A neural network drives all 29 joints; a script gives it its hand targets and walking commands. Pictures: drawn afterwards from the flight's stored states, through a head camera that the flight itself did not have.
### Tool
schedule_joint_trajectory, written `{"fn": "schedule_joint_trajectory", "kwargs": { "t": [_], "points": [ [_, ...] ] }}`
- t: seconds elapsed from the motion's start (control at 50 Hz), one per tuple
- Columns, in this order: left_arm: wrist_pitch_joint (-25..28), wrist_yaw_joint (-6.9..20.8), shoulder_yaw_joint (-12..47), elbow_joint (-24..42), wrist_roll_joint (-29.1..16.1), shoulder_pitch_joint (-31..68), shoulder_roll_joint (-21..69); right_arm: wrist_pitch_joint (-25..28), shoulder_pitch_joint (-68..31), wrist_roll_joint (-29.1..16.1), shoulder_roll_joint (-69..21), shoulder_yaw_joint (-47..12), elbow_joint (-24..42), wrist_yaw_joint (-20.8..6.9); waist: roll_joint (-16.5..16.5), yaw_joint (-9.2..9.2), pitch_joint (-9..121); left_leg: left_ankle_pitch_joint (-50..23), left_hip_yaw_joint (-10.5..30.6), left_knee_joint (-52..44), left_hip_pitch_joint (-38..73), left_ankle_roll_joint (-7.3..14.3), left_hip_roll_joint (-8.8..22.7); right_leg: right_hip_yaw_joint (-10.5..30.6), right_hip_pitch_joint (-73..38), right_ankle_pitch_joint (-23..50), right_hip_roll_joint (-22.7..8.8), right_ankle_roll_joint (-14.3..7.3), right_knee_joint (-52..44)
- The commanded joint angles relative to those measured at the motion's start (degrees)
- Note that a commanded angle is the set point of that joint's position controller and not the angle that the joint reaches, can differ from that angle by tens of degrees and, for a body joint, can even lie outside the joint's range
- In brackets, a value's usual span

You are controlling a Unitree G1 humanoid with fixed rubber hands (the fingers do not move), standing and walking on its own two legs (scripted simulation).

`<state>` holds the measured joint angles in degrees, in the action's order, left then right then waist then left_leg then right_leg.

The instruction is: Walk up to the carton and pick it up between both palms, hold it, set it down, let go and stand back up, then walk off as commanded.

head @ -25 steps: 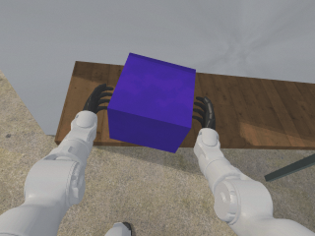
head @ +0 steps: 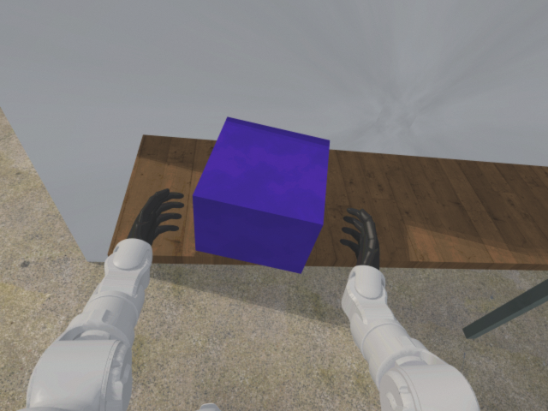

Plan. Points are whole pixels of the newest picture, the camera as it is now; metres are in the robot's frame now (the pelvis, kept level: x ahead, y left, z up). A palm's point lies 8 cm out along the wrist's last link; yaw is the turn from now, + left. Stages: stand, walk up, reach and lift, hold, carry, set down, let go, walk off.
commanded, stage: set down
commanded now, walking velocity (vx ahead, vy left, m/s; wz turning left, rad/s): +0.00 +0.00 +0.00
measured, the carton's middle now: (263, 194) +0.50 +0.00 -0.02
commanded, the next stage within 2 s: none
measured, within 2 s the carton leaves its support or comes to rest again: neither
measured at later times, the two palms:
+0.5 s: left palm (114, 285) +0.29 +0.22 +0.01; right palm (391, 313) +0.24 -0.17 +0.03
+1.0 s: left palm (96, 294) +0.27 +0.24 +0.01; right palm (397, 334) +0.21 -0.17 +0.04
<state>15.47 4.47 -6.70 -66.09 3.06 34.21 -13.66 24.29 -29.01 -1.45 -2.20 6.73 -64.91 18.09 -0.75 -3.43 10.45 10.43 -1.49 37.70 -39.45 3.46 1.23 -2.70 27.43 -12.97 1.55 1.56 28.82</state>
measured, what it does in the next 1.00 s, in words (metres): stands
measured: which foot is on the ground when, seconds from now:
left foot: down 0.00-1.00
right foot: down 0.00-1.00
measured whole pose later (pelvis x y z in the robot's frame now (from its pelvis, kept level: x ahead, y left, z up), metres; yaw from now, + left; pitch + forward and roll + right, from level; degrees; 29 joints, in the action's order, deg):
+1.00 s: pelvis +0.00 -0.01 +0.01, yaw -1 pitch -5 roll -4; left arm 1.9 8.4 -2.5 -24.7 -4.4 1.0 -22.7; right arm 3.9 11.8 -5.5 -3.5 -5.2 -10.8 19.3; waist -1.7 -1.3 -3.3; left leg 12.1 -3.2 32.4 -17.2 3.5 0.9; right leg -2.5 6.4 -16.6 2.2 0.1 29.6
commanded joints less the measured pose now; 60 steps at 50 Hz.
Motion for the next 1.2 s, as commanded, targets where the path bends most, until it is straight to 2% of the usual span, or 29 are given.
{"fn": "schedule_joint_trajectory", "kwargs": {
  "t": [0.0, 0.08, 0.1, 0.16, 0.22, 0.24, 0.26, 0.3, 0.32, 0.34, 0.36, 0.38, 0.4, 0.44, 0.48, 0.52, 0.62, 0.64, 0.66, 0.72, 0.76, 0.8, 0.82, 0.84, 0.88, 0.98, 1.02, 1.08, 1.18],
  "points": [
    [-1.2, 1.7, 4.3, 20.7, -9.4, 15.8, -11.7, -0.8, -7.6, -9.1, 1.2, -2.9, 20.0, 1.7, 6.5, 1.68, 10.5, 10.2, 7.3, -9.7, 34.4, -6.8, 1.9, 0.4, -0.6, -1.6, -1.0, -1.2, -5.0],
    [-2.8, 2.3, 5.2, 25.1, -11.2, 14.8, -13.1, -3.5, -4.8, -10.4, 1.4, -4.5, 26.1, 2.4, 4.4, 1.83, 7.6, 14.0, 8.7, -8.6, 40.0, -6.4, 1.2, 1.8, 3.6, -7.7, -3.3, -3.1, -7.0],
    [-3.1, 2.4, 4.8, 26.0, -11.5, 13.8, -12.8, -4.2, -4.3, -10.3, 0.9, -5.3, 28.0, 2.4, 3.9, 2.80, 6.8, 14.3, 9.0, -8.8, 41.2, -6.4, 1.4, 1.9, 4.0, -8.7, -3.4, -3.4, -7.0],
    [-4.3, 2.6, 4.4, 31.8, -11.6, 8.3, -13.4, -4.9, 2.3, -11.2, 0.2, -7.9, 34.9, 2.5, 5.2, 4.86, 6.5, 13.0, 9.2, -9.4, 43.9, -6.4, 1.6, 1.8, 2.2, -7.1, -3.7, -3.9, -7.0],
    [-6.1, 2.7, 4.8, 35.7, -10.2, 5.7, -13.5, -6.2, 5.4, -10.8, 1.1, -6.3, 35.7, 2.7, 10.1, 4.47, 4.2, 17.6, 9.9, -13.3, 42.0, -6.7, 3.8, 1.3, -2.0, -5.5, -2.6, -3.5, -6.0],
    [-6.8, 2.9, 4.0, 35.3, -10.0, 2.0, -13.6, -6.3, 8.7, -11.1, -0.4, -7.8, 36.7, 2.7, 10.4, 5.63, 1.6, 18.8, 9.5, -15.2, 38.6, -6.1, 4.2, 0.9, -6.0, -3.8, -1.8, -2.6, -5.3],
    [-7.2, 2.7, 4.7, 37.3, -10.0, 1.7, -13.3, -6.5, 8.3, -10.7, 0.6, -6.5, 36.6, 2.6, 12.1, 4.81, 1.6, 19.5, 9.4, -16.9, 38.0, -6.4, 5.1, 0.4, -8.4, -2.7, -1.1, -2.6, -5.1],
    [-7.9, 2.7, 4.2, 40.2, -9.7, -2.1, -13.3, -6.6, 11.8, -10.2, -0.2, -6.7, 38.5, 2.5, 13.3, 5.52, 0.1, 20.3, 8.7, -19.4, 35.9, -6.3, 5.8, -0.2, -12.9, -0.9, -0.2, -1.8, -4.7],
    [-8.1, 2.8, 5.1, 39.2, -10.4, -1.4, -13.5, -7.0, 10.0, -9.9, 0.3, -5.6, 38.4, 2.4, 13.0, 4.37, -0.9, 22.5, 8.5, -19.7, 34.9, -6.3, 6.1, 0.1, -13.1, -2.6, -0.2, -1.7, -4.8],
    [-8.5, 3.0, 5.0, 41.2, -10.6, -4.3, -12.9, -7.0, 13.2, -9.8, -0.1, -6.7, 41.1, 2.2, 12.3, 5.00, -1.5, 20.6, 7.8, -20.3, 35.6, -6.3, 6.0, -0.3, -14.9, -1.3, -0.1, -1.7, -4.4],
    [-8.5, 3.1, 5.6, 41.2, -10.8, -3.2, -13.1, -7.1, 12.8, -9.4, 0.3, -6.1, 41.8, 2.3, 13.6, 3.90, -2.2, 21.3, 7.4, -20.1, 35.3, -6.7, 5.6, 0.1, -14.1, -3.7, 0.1, -2.2, -4.5],
    [-8.4, 3.0, 5.2, 43.5, -11.6, -3.4, -14.0, -7.5, 12.9, -9.1, 0.5, -6.5, 44.2, 2.0, 12.0, 4.44, -2.0, 21.8, 7.4, -20.5, 35.4, -6.4, 6.1, -0.4, -15.1, -3.1, 0.1, -1.9, -4.1],
    [-8.6, 3.1, 4.3, 46.3, -10.6, -6.5, -13.9, -7.1, 17.1, -9.1, -0.1, -7.6, 45.5, 2.0, 13.3, 5.54, -2.4, 20.5, 7.5, -21.2, 35.3, -6.3, 6.2, -0.3, -17.2, -1.3, 0.4, -1.9, -3.6],
    [-8.4, 3.5, 3.6, 47.5, -11.7, -10.1, -14.6, -7.2, 20.2, -8.5, -1.2, -8.8, 49.2, 2.0, 10.5, 7.03, -2.8, 18.2, 6.3, -20.6, 34.9, -5.3, 5.4, 0.3, -18.1, -1.1, 0.1, -2.2, -4.8],
    [-8.3, 4.1, 3.4, 48.4, -11.9, -12.7, -15.7, -7.7, 23.7, -8.3, -0.9, -10.0, 50.9, 2.1, 8.7, 7.24, -4.5, 17.7, 6.0, -20.2, 34.8, -4.8, 5.3, 0.6, -18.2, -2.6, 0.0, -2.5, -5.7],
    [-8.9, 5.1, 1.4, 47.3, -11.8, -16.2, -16.7, -8.7, 28.2, -8.5, -1.1, -12.6, 53.3, 2.4, 5.0, 8.17, -6.3, 14.2, 5.5, -16.7, 39.2, -4.2, 3.3, 2.5, -13.1, -7.3, -2.0, -4.5, -8.5],
    [-11.0, 7.8, -3.4, 53.4, -11.8, -19.8, -22.2, -10.4, 39.5, -8.8, -2.1, -17.3, 65.3, 6.4, -6.0, 8.51, -10.3, 0.3, 2.7, -2.2, 59.3, -3.5, -4.3, 7.9, 13.4, -22.9, -10.8, -9.7, -18.7],
    [-11.3, 8.0, -2.3, 53.2, -12.8, -15.1, -23.4, -12.6, 34.7, -8.3, -1.8, -15.7, 65.1, 7.0, -6.9, 6.91, -11.4, 1.8, 2.9, -0.2, 60.3, -3.2, -4.3, 7.9, 19.1, -27.2, -12.0, -10.7, -19.4],
    [-11.5, 8.0, -1.9, 54.5, -13.7, -14.2, -24.1, -13.8, 34.6, -8.9, -1.6, -15.4, 67.5, 7.3, -7.3, 6.63, -12.1, 2.8, 3.4, 1.4, 61.3, -3.0, -4.4, 8.1, 23.0, -29.5, -13.0, -11.5, -19.8],
    [-11.7, 7.1, -0.5, 57.8, -14.9, -11.3, -24.2, -16.8, 32.1, -10.2, 0.0, -14.7, 71.3, 7.3, -3.1, 6.14, -11.7, 11.6, 6.6, 3.1, 59.2, -2.6, -2.4, 7.5, 25.9, -30.8, -12.9, -13.0, -15.7],
    [-11.8, 6.1, 0.4, 59.9, -15.2, -13.9, -23.2, -17.6, 33.7, -11.3, 0.8, -16.2, 73.4, 6.7, 2.7, 7.60, -10.2, 18.3, 9.0, -0.8, 53.4, -2.1, 0.9, 5.7, 17.4, -24.1, -10.4, -12.0, -10.4],
    [-12.2, 4.3, 3.5, 61.3, -15.4, -15.9, -20.7, -18.0, 33.7, -11.7, 3.3, -13.2, 68.2, 4.6, 16.8, 7.44, -11.6, 31.7, 11.8, -14.7, 36.0, -1.7, 7.8, 1.3, -4.3, -11.8, -3.1, -8.1, -1.4],
    [-12.4, 3.3, 5.4, 59.0, -14.8, -18.8, -18.1, -18.8, 33.7, -11.6, 3.8, -11.2, 64.3, 2.8, 23.6, 8.09, -13.6, 39.2, 12.0, -25.0, 21.8, -0.9, 12.4, -1.9, -22.3, -4.3, 1.6, -4.5, 3.6],
    [-13.0, 3.0, 7.2, 56.0, -13.5, -20.6, -16.7, -19.9, 32.6, -11.6, 5.2, -10.1, 60.1, 1.5, 26.2, 7.85, -13.7, 41.7, 12.4, -29.2, 17.6, -1.2, 14.8, -2.8, -29.7, -1.8, 3.3, -2.9, 5.0],
    [-13.4, 3.3, 7.2, 55.4, -13.0, -25.2, -18.0, -19.5, 35.0, -11.6, 4.6, -8.7, 63.2, 1.5, 21.9, 5.56, -11.3, 38.2, 11.3, -28.6, 20.5, -2.8, 14.0, -1.5, -32.3, -0.4, 1.8, -1.5, 2.2],
    [-13.4, 2.7, 4.9, 56.9, -14.9, -28.7, -18.9, -18.9, 38.0, -7.0, 4.9, -7.2, 65.5, -0.6, 8.9, 5.94, -11.6, 21.0, 6.1, -22.9, 34.2, -5.0, 7.1, 0.3, -17.1, -7.7, -0.6, -3.7, -7.2],
    [-13.0, 2.2, 4.1, 59.4, -14.7, -33.1, -17.2, -18.3, 40.8, -5.7, 5.8, -8.4, 63.3, -2.0, 7.2, 7.60, -10.5, 7.9, 4.5, -19.8, 40.5, -6.1, 5.3, 0.2, -12.4, -5.7, -1.1, -4.4, -9.3],
    [-12.0, 1.5, 2.8, 61.7, -13.0, -37.3, -16.2, -16.7, 42.9, -5.0, 6.7, -10.0, 60.7, -4.1, 9.8, 10.64, -8.6, 1.5, 4.3, -19.2, 43.0, -6.9, 5.6, -0.9, -10.7, -6.4, -0.3, -5.1, -8.8],
    [-8.6, 2.6, 4.0, 62.6, -16.7, -40.0, -19.5, -14.4, 45.0, -5.3, 4.9, -9.6, 65.7, -4.3, 5.1, 8.94, -5.5, -6.7, 1.9, -15.5, 45.8, -5.0, 2.8, 0.5, -8.4, -0.7, -1.7, -3.7, -10.5]
  ]
}}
